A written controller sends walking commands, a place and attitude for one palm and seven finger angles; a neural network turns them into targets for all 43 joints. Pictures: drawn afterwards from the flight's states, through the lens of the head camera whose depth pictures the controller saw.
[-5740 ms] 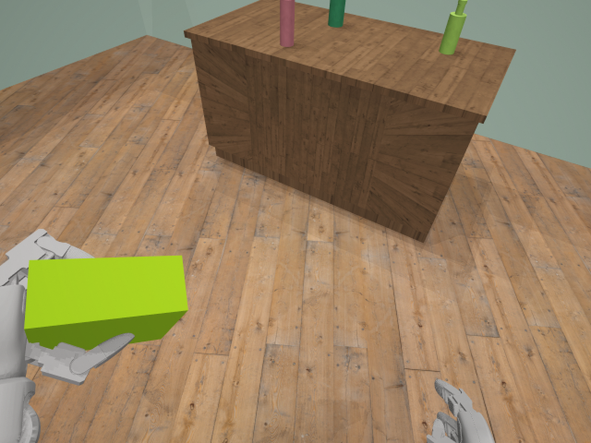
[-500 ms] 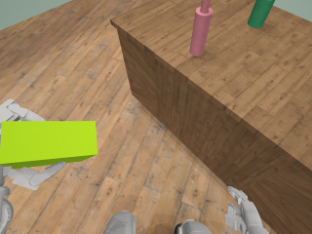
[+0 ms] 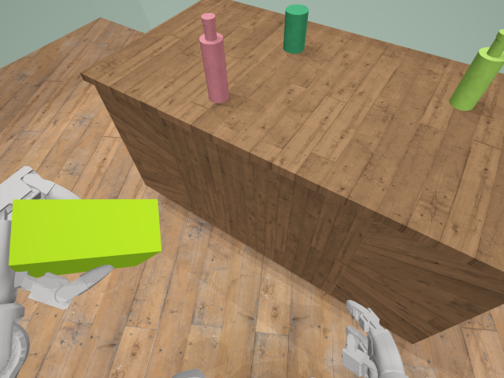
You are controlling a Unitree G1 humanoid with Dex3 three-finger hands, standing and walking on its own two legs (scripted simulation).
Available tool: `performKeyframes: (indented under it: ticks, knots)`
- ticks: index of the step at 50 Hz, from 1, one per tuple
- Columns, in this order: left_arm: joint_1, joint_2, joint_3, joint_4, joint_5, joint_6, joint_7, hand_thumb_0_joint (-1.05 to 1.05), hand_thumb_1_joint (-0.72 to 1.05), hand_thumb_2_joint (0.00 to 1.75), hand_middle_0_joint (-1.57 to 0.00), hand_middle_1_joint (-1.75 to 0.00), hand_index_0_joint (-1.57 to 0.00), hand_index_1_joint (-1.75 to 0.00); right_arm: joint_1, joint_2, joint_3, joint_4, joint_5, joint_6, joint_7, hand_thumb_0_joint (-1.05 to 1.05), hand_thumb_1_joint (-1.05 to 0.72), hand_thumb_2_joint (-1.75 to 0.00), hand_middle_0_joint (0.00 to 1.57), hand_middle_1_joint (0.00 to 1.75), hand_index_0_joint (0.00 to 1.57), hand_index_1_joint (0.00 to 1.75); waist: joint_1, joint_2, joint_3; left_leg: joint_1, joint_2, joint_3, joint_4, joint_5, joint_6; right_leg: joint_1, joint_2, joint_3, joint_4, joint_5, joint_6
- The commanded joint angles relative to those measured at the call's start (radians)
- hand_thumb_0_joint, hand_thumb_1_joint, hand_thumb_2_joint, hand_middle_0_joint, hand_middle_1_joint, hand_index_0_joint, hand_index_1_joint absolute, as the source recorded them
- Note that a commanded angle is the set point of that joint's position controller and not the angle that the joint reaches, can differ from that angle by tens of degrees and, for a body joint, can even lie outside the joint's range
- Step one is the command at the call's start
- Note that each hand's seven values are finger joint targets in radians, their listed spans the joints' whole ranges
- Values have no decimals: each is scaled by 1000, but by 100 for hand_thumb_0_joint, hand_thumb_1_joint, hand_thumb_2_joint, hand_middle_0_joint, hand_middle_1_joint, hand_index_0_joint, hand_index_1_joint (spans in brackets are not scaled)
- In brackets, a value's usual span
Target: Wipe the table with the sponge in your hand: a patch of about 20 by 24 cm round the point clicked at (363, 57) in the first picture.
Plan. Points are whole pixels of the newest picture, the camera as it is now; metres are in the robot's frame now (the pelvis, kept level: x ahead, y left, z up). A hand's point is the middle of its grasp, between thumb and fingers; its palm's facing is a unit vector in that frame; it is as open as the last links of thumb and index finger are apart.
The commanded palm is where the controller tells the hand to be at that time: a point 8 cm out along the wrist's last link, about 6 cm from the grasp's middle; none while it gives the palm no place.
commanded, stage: turn to face it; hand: left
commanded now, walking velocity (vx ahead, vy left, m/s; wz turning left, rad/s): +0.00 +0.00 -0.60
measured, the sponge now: (109, 238) +0.24 +0.20 +0.15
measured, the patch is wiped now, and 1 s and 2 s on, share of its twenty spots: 0.00 0.00 0.00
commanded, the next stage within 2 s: take the last steps up to it in 1.50 s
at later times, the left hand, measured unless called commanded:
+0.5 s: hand (167, 252) +0.21 +0.11 +0.19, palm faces +0.14 -0.89 -0.44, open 10.2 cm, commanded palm +0.17 +0.17 +0.19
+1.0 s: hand (304, 296) +0.19 -0.03 +0.17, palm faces -0.15 -0.87 -0.47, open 10.2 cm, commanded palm +0.14 +0.06 +0.19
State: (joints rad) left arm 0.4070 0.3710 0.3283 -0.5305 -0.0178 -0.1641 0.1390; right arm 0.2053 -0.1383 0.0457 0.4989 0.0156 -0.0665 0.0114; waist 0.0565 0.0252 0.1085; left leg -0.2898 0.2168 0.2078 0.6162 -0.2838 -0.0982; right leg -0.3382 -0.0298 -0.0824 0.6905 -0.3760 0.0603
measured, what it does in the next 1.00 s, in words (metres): walks backwards, turning right: left foot, then right foot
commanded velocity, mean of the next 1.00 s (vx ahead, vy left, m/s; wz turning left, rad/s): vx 0.00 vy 0.00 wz -0.59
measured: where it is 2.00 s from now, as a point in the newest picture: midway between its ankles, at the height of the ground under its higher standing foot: outside the picture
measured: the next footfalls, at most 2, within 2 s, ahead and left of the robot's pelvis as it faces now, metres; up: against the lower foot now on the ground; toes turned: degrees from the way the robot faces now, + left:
left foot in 0.64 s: -0.03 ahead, +0.10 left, +0.00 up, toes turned -19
right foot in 0.92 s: -0.11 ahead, -0.21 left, +0.00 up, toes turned -35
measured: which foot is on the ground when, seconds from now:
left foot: down 0.00-0.02, up 0.04-0.62, down 0.64-0.94, up 0.96-1.00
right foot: down 0.00-0.66, up 0.68-0.90, down 0.92-1.00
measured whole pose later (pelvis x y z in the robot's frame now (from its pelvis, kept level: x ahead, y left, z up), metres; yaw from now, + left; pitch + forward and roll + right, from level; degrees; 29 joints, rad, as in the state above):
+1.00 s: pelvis -0.15 -0.08 +0.00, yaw -33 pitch -1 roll +0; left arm 0.33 0.38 0.35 -0.52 -0.02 -0.17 0.13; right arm 0.16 -0.19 0.02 0.58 0.02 -0.02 0.01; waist 0.02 0.03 0.19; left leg -0.36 0.17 0.05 0.98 -0.53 -0.09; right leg -0.39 0.03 -0.05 0.66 -0.26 -0.05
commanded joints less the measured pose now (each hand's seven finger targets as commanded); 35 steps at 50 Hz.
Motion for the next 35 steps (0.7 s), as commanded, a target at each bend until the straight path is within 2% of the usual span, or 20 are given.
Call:
performKeyframes:
  ticks: [1, 2, 3, 4, 5, 6, 8, 14, 17, 18, 20, 23, 27, 29, 30, 31, 32, 33, 34, 35]
  knots:
    - [-31, 273, 226, -230, -18, -95, 32, 0, 10, 130, -120, -160, -120, -160, -44, -143, -82, -131, 3, -44, -14, 0, -90, -90, 20, 30, 20, 30, -30, -189, -232, -139, -72, -25, 300, -203, 25, 276, -188, 325, -279, 646, -142]
    - [-1, 300, 278, -214, -32, -94, 42, 0, 10, 130, -120, -160, -120, -160, -97, -133, -66, -140, -7, -36, -21, 0, -90, -90, 20, 30, 20, 30, -9, -311, -255, -281, -145, -111, 498, -374, 12, 293, -303, 503, -294, 911, -222]
    - [38, 270, 267, -184, -46, -73, 37, 0, 10, 130, -120, -160, -120, -160, -102, -148, -87, -130, 7, -24, -16, 0, -90, -90, 20, 30, 20, 30, -25, -307, -302, -272, -125, -218, 594, -310, 9, 277, -292, 517, -296, 828, -187]
    - [108, 271, 281, -183, -54, -74, 33, 0, 10, 130, -120, -160, -120, -160, -90, -143, -86, -127, 4, -5, -14, 0, -90, -90, 20, 30, 20, 30, -34, -235, -277, -305, -107, -248, 634, -238, 9, 300, -271, 495, -276, 783, -205]
    - [165, 248, 288, -172, -60, -81, 32, 0, 10, 130, -120, -160, -120, -160, -106, -117, -69, -110, -3, 19, -16, 0, -90, -90, 20, 30, 20, 30, -35, -156, -297, -348, -113, -244, 656, -192, -1, 362, -229, 441, -234, 824, -222]
    - [184, 222, 276, -171, -61, -88, 33, 0, 10, 130, -120, -160, -120, -160, -111, -111, -61, -97, -7, 40, -15, 0, -90, -90, 20, 30, 20, 30, -42, -107, -319, -367, -120, -238, 650, -162, -7, 402, -211, 389, -226, 829, -218]
    - [169, 219, 271, -195, -63, -100, 38, 0, 10, 130, -120, -160, -120, -160, -125, -125, -64, -94, -4, 63, -13, 0, -90, -90, 20, 30, 20, 30, -50, -87, -333, -355, -124, -230, 592, -132, -14, 429, -199, 349, -243, 835, -208]
    - [157, 214, 234, -199, -63, -102, 43, 0, 10, 130, -120, -160, -120, -160, -129, -185, -102, -93, 0, 85, -24, 0, -90, -90, 20, 30, 20, 30, -33, -84, -306, -275, -155, -241, 438, -119, 13, 337, -173, 446, -335, 588, -164]
    - [109, 203, 197, -204, -60, -94, 44, 0, 10, 130, -120, -160, -120, -160, -128, -202, -105, -102, 4, 90, -25, 0, -90, -90, 20, 30, 20, 30, -27, -94, -280, -228, -170, -245, 363, -130, 22, 262, -164, 510, -398, 404, -155]
    - [86, 220, 199, -226, -58, -94, 48, 0, 10, 130, -120, -160, -120, -160, -132, -211, -103, -96, 4, 93, -24, 0, -90, -90, 20, 30, 20, 30, -25, -76, -283, -218, -171, -245, 321, -143, 24, 268, -165, 527, -397, 377, -155]
    - [68, 206, 179, -216, -54, -92, 46, 0, 10, 130, -120, -160, -120, -160, -131, -207, -101, -105, 3, 97, -25, 0, -90, -90, 20, 30, 20, 30, -20, -88, -270, -179, -185, -241, 264, -153, 31, 216, -161, 547, -434, 271, -155]
    - [29, 218, 171, -217, -51, -87, 46, 0, 10, 130, -120, -160, -120, -160, -133, -207, -100, -112, 2, 109, -26, 0, -90, -90, 20, 30, 20, 30, -12, -81, -256, -109, -207, -234, 168, -179, 42, 152, -141, 586, -479, 135, -150]
    - [6, 200, 152, -178, -41, -84, 27, 0, 10, 130, -120, -160, -120, -160, -106, -195, -95, -122, -4, 123, -14, 0, -90, -90, 20, 30, 20, 30, -15, -108, -237, 13, -237, -202, 24, -206, 66, 37, -102, 598, -543, -30, -138]
    - [-16, 197, 138, -181, -39, -89, 17, 0, 10, 130, -120, -160, -120, -160, -83, -193, -91, -120, -2, 126, -9, 0, -90, -90, 20, 30, 20, 30, -34, -116, -263, 140, -224, -181, -134, -165, 82, -7, -65, 559, -520, -40, -112]
    - [-35, 195, 129, -188, -38, -95, 10, 0, 10, 130, -120, -160, -120, -160, -74, -198, -91, -122, -4, 125, -9, 0, -90, -90, 20, 30, 20, 30, -46, -73, -265, 221, -196, -190, -215, -147, 102, -64, -26, 529, -471, -48, -89]
    - [-55, 202, 132, -194, -40, -101, 3, 0, 10, 130, -120, -160, -120, -160, -73, -209, -91, -127, -10, 121, -13, 0, -90, -90, 20, 30, 20, 30, -52, -2, -242, 268, -109, -265, -303, -179, 144, -147, 37, 472, -357, -50, -63]
    - [-59, 198, 147, -195, -45, -105, -5, 0, 10, 130, -120, -160, -120, -160, -103, -221, -93, -136, -19, 111, -17, 0, -90, -90, 20, 30, 20, 30, -48, 150, -199, 266, 82, -435, -378, -201, 216, -261, 132, 345, -97, -31, -31]
    - [-92, 233, 166, -240, -27, -105, -8, 0, 10, 130, -120, -160, -120, -160, -117, -198, -92, -157, -10, 87, -21, 0, -90, -90, 20, 30, 20, 30, -28, 208, -187, 196, 239, -515, -412, -101, 275, -296, 135, 234, 244, -43, -22]
    - [-78, 250, 202, -228, -21, -106, -2, 0, 10, 130, -120, -160, -120, -160, -119, -172, -93, -153, -4, 70, -29, 0, -90, -90, 20, 30, 20, 30, -23, 173, -178, 96, 254, -434, -387, -5, 293, -274, 102, 190, 447, -30, -11]
    - [-45, 243, 205, -218, -25, -104, -8, 0, 10, 130, -120, -160, -120, -160, -118, -166, -95, -144, -5, 61, -28, 0, -90, -90, 20, 30, 20, 30, -13, 160, -183, 29, 225, -342, -373, 23, 280, -234, 80, 182, 535, -30, -10]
